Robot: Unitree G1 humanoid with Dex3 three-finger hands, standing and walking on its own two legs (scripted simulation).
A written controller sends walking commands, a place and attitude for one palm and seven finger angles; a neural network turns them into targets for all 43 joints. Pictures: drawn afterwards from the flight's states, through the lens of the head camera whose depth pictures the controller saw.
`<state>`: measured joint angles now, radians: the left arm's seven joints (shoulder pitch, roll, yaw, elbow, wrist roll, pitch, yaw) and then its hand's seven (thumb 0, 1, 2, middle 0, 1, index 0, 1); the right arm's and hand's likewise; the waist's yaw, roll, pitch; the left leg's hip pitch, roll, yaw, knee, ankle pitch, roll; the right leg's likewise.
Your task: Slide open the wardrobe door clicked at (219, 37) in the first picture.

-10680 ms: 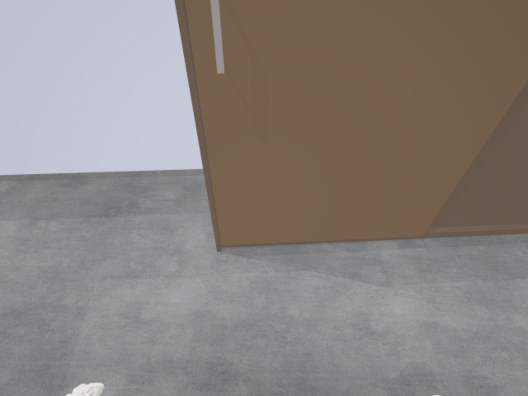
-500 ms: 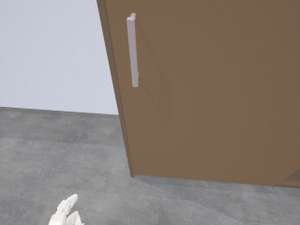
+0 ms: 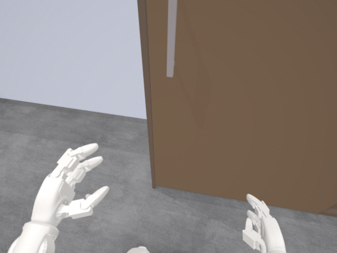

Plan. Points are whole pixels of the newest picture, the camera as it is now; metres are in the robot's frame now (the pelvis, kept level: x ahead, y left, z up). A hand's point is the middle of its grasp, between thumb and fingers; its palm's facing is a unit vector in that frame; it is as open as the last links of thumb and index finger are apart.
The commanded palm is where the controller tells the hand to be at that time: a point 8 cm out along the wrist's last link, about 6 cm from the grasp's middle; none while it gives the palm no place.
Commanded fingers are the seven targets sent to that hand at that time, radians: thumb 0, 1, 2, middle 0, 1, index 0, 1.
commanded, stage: raise the hand with hooked fingers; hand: left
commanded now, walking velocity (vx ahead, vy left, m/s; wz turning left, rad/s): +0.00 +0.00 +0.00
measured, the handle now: (172, 35) +0.55 +0.06 +0.25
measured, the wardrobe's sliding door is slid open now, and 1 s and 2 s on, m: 0.00 0.00 0.00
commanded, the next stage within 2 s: move the hooked fingers beside the handle in 1.48 s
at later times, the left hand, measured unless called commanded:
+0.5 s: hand (53, 142) +0.26 +0.24 +0.17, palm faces +0.01 -1.00 -0.08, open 12.7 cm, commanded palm +0.23 +0.29 +0.19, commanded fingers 0.00 -0.43 0.33 -0.29 -1.15 -0.29 -1.15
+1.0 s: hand (19, 84) +0.30 +0.28 +0.27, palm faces +0.04 -0.99 -0.11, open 13.9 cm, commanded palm +0.27 +0.32 +0.27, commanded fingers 0.00 -0.50 0.30 -0.30 -1.20 -0.30 -1.20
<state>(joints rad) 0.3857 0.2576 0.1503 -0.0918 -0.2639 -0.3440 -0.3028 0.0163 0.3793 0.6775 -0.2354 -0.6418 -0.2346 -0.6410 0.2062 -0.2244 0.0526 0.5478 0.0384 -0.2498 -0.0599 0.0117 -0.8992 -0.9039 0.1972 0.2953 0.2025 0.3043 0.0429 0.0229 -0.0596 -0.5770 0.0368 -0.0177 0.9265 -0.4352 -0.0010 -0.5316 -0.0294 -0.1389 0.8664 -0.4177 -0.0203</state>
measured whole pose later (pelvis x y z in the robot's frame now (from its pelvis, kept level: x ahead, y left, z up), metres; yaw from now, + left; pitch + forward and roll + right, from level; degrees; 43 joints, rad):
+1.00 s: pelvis +0.02 +0.00 +0.05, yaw -1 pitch -3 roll -1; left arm -0.19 0.53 0.50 0.10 -0.34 0.25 -0.48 -0.01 -0.49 0.30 -0.30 -1.20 -0.30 -1.20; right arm 0.21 -0.27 0.11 0.62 0.09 -0.22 -0.09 0.01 -0.90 -0.90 0.20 0.30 0.20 0.30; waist 0.06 0.06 -0.02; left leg -0.15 0.02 0.02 0.46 -0.25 0.01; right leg -0.13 -0.02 -0.11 0.43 -0.24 -0.01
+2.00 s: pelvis +0.03 +0.00 +0.05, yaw -2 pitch -2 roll +0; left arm -0.32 0.44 0.39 0.15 -0.29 0.29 -0.39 -0.01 -0.50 0.30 -0.30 -1.21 -0.30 -1.20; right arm 0.20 -0.27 0.09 0.61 0.09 -0.18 -0.09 0.01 -0.90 -0.90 0.20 0.30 0.20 0.30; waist 0.04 0.06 -0.03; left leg -0.15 0.02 0.04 0.44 -0.25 0.00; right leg -0.15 -0.02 -0.09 0.44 -0.25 -0.01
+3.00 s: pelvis +0.03 +0.00 +0.05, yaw -3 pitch +0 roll +0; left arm -0.72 0.30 0.22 0.58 -0.19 0.21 -0.13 -0.01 -0.50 0.30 -0.30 -1.20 -0.30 -1.20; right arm 0.25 -0.26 0.06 0.67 0.08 -0.08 -0.08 0.01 -0.90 -0.90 0.20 0.30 0.20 0.30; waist -0.02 0.04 -0.03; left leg -0.18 0.02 0.06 0.42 -0.24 0.00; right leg -0.19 -0.02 -0.07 0.42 -0.23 -0.01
